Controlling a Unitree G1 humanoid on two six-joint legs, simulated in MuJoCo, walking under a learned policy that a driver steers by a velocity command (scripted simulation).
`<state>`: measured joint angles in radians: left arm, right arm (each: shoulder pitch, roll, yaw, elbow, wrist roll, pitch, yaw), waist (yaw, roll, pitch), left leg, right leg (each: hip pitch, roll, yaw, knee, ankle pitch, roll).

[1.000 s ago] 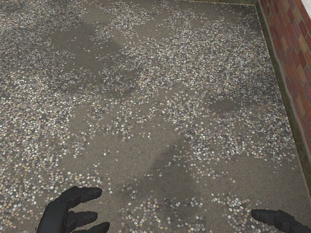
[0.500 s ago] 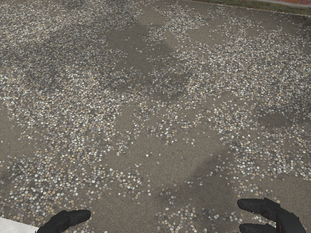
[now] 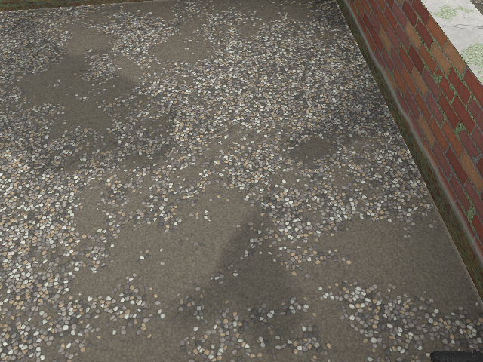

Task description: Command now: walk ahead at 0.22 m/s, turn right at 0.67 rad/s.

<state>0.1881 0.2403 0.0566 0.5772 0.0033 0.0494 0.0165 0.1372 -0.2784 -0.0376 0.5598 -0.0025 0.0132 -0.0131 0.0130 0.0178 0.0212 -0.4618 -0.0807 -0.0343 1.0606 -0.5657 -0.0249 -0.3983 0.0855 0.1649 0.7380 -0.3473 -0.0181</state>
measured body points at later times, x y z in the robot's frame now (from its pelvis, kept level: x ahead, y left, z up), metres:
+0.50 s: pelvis -0.02 +0.00 +0.02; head +0.01 +0.00 +0.47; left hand +0.14 +0.26 -0.07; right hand +0.10 -0.28 -0.09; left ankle +0.06 +0.11 -0.71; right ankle -0.02 -0.12 -0.70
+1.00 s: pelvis -0.02 -0.02 +0.01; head +0.00 -0.02 +0.46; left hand +0.00 +0.26 -0.08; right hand +0.27 -0.14 -0.06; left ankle -0.06 +0.09 -0.72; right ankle -0.01 -0.13 -0.71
